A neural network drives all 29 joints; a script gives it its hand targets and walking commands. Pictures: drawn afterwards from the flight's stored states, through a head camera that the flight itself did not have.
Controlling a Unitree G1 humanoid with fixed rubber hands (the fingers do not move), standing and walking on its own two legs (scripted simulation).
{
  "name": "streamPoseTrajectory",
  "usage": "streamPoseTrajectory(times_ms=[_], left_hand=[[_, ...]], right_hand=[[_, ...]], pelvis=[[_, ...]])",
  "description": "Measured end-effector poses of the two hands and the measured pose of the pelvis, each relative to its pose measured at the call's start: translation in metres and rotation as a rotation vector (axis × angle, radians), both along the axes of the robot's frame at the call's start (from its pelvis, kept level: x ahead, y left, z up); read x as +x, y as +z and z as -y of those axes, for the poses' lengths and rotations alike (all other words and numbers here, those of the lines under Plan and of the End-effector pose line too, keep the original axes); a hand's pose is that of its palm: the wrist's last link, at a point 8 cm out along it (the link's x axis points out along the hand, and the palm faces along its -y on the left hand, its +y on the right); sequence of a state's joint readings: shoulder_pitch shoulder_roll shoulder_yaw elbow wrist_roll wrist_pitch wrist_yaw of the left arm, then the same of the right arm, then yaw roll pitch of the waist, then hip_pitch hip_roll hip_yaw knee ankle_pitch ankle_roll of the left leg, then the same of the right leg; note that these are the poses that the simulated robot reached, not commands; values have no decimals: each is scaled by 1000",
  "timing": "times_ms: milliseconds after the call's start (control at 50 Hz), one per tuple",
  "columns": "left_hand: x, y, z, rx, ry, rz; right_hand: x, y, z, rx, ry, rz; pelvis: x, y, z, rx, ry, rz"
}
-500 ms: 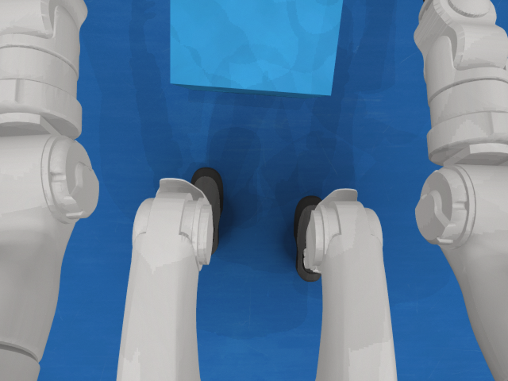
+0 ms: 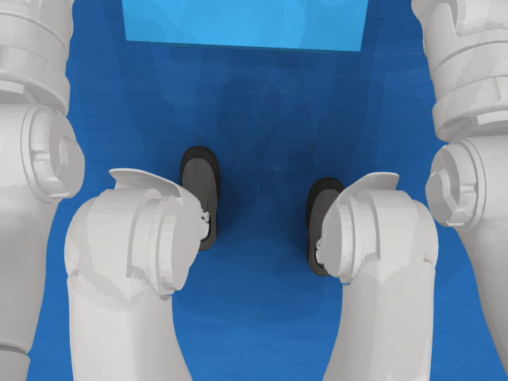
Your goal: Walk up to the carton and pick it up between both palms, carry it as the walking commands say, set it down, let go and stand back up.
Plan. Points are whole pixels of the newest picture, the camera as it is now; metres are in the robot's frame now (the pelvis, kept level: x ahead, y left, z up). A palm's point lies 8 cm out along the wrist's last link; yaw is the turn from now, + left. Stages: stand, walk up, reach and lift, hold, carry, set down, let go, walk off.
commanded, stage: reach and lift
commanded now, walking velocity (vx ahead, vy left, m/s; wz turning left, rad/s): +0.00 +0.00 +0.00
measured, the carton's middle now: out of the picture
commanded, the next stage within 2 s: none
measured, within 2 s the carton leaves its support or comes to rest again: leaves its support in 1.66 s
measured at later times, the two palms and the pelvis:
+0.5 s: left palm out of the picture +0.54 +0.25 -0.19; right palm out of the picture +0.56 -0.13 -0.19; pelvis -0.01 +0.00 -0.01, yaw -1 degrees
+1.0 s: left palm out of the picture +0.55 +0.22 -0.19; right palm out of the picture +0.56 -0.11 -0.19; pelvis +0.00 +0.00 +0.00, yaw -1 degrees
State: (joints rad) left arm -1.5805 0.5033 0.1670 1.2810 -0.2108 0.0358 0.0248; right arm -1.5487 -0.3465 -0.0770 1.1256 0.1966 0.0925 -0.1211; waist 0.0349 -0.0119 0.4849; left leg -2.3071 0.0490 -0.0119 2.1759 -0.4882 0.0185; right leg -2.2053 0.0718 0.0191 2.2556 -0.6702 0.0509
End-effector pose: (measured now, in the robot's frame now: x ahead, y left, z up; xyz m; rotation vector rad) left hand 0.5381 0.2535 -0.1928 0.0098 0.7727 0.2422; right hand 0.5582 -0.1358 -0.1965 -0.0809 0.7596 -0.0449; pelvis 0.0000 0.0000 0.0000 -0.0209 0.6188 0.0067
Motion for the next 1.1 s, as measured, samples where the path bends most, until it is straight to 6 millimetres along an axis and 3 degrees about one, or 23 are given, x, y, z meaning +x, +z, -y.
streamPoseTrajectory(times_ms=[100, 340, 740, 1100], left_hand=[[2, -5, 0, 2, 9, 9], [3, -1, -1, 5, 2, 18], [11, -2, 33, -24, -62, 20], [13, 0, 34, -9, -95, 0]], right_hand=[[1, -6, 0, -4, 7, 8], [5, 2, 0, -8, 11, 22], [6, 3, -26, 7, 46, 20], [6, 3, -26, 15, 40, 9]], pelvis=[[1, -8, 1, 5, -6, 29], [-3, -10, 1, 6, -11, 39], [-5, -6, 0, 4, -19, 32], [-1, -5, 0, 6, -32, 34]])
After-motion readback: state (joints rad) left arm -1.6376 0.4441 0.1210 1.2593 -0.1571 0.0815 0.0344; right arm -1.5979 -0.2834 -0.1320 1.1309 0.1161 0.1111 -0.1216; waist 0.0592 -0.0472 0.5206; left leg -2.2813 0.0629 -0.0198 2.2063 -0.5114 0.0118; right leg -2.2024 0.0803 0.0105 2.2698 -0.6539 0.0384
